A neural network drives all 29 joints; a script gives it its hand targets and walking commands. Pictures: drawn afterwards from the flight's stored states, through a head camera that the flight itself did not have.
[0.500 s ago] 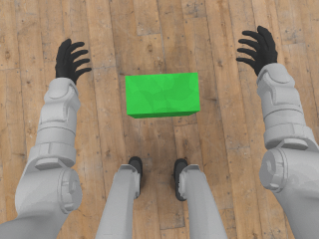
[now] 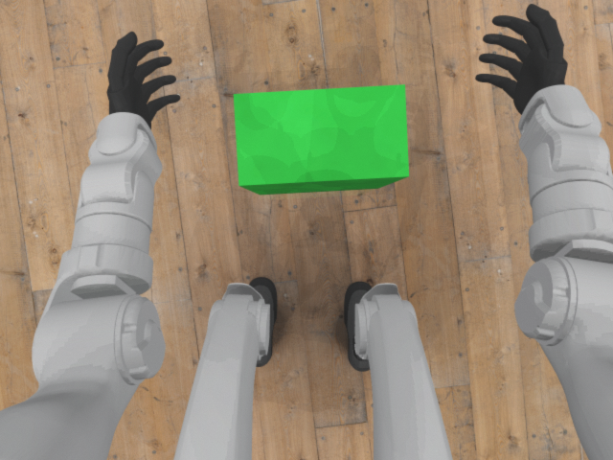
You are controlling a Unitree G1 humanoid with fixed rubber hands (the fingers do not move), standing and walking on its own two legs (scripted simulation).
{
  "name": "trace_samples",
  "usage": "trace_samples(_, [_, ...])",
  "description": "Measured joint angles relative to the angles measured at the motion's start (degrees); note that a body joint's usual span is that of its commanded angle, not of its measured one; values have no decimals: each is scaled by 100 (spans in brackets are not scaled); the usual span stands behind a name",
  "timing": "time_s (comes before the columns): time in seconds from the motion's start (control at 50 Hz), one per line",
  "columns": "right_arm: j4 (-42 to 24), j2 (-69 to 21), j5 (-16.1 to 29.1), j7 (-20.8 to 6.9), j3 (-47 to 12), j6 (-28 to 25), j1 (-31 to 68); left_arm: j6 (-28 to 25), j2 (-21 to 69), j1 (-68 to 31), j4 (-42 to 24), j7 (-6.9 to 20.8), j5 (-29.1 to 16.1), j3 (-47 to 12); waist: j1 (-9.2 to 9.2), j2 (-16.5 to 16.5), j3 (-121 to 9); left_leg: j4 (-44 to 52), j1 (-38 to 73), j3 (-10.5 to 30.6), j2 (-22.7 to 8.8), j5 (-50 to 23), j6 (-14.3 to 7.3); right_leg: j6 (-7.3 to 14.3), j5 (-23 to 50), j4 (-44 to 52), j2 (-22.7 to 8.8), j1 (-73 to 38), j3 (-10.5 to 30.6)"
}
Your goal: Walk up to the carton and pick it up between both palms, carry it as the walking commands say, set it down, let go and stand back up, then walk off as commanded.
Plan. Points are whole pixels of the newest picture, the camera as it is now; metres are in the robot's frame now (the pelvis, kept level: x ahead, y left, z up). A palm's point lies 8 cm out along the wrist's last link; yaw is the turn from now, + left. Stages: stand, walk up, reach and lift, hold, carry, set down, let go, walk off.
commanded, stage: reach and lift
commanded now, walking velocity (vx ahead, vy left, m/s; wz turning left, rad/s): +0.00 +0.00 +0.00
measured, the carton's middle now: (319, 150) +0.50 -0.02 -0.43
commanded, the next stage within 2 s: none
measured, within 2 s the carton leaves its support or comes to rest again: neither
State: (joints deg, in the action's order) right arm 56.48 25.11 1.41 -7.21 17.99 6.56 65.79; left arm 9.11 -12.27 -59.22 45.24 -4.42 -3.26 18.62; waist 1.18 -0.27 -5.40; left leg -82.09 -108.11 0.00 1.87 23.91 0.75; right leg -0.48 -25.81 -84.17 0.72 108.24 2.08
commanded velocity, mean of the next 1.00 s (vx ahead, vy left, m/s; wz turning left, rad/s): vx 0.00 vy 0.00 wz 0.00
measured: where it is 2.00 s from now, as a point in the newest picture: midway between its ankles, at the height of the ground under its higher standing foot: (310, 339)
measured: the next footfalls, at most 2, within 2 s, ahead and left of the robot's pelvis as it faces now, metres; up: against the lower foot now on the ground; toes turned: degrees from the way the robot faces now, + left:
none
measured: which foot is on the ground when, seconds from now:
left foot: down 0.00-1.00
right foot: down 0.00-1.00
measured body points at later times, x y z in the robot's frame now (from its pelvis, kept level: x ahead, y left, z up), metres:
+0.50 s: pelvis -0.03 +0.00 -0.13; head +0.33 -0.02 +0.14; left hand +0.51 +0.19 -0.29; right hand +0.52 -0.25 -0.28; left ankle +0.09 +0.12 -0.53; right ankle +0.07 -0.12 -0.53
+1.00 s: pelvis -0.03 +0.00 -0.21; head +0.34 -0.02 +0.04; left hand +0.51 +0.19 -0.38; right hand +0.52 -0.24 -0.38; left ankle +0.09 +0.12 -0.53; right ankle +0.07 -0.12 -0.53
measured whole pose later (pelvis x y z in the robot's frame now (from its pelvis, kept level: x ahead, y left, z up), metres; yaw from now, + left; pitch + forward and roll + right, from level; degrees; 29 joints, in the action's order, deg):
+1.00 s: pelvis -0.03 +0.00 -0.21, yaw +0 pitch +36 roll +2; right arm 63.1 29.1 13.7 1.9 3.7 3.5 80.9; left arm 3.4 -21.1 -77.6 59.5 -7.2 -14.9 7.6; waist 0.7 -1.2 21.4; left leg -126.4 -130.7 -0.2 1.7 32.0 1.9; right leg 0.5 -33.9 -128.5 0.8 130.9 0.8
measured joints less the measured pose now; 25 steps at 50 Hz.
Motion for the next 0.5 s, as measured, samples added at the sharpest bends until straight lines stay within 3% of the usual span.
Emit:
trace_samples(0.22, [-17,270,426,224,-447,165,423,118,-323,-514,95,-101,-333,-300,-17,8,443,-1478,-1075,57,12,320,71,25,-311,-1452,54,1056,-63])
trace_samples(0.5, [296,266,622,516,-805,-31,849,-183,-451,-978,630,-171,-473,-408,-15,-45,1156,-2893,-1867,57,20,601,124,50,-582,-2872,85,1862,-96])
